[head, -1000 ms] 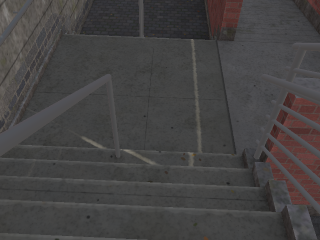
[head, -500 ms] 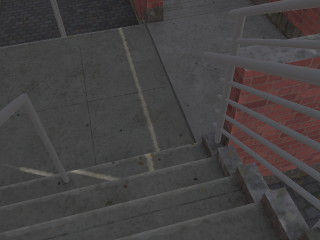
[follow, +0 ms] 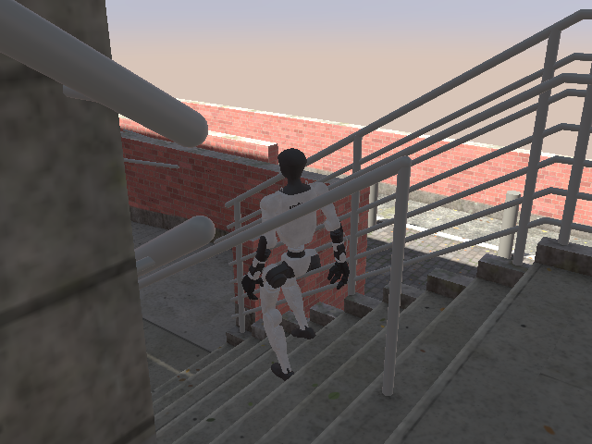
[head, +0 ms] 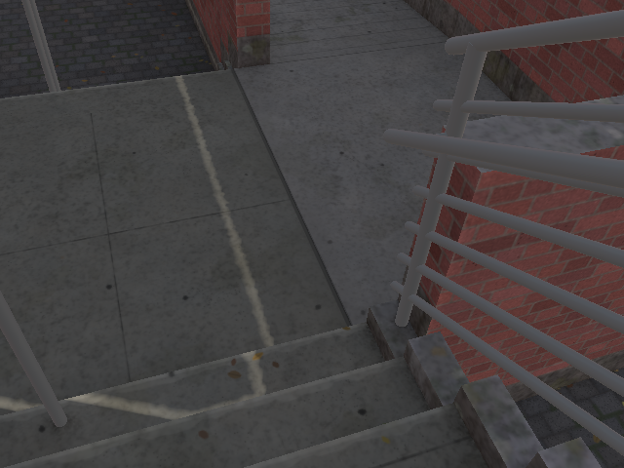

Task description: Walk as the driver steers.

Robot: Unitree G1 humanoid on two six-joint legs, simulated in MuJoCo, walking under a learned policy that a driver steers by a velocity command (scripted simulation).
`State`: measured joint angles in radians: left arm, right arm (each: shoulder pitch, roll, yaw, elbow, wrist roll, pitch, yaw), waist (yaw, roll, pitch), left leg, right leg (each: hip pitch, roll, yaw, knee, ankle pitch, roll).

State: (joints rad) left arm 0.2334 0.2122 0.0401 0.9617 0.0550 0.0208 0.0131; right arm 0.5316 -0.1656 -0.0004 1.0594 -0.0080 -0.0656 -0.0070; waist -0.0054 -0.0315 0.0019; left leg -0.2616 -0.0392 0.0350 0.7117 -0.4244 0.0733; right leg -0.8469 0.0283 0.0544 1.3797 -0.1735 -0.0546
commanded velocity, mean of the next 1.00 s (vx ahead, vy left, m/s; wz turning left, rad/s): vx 0.50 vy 0.00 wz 0.10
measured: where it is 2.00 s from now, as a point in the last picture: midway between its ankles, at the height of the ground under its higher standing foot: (267, 416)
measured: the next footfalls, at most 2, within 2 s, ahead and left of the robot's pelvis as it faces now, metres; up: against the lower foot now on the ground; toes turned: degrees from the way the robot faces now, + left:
right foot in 0.38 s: +0.36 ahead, -0.11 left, -0.17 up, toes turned -2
left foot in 0.88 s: +0.60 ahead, +0.08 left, -0.35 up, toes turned +7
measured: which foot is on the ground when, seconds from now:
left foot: down 0.00-0.38, up 0.40-0.86, down 0.88-1.00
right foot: up 0.00-0.36, down 0.38-0.90, up 0.92-1.00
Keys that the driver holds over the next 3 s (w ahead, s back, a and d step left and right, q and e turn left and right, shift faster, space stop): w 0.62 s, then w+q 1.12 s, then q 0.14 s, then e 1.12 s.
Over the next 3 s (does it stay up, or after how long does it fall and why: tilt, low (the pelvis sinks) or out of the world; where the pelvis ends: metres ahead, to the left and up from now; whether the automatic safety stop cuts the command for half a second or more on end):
stays up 1.10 0.14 -0.69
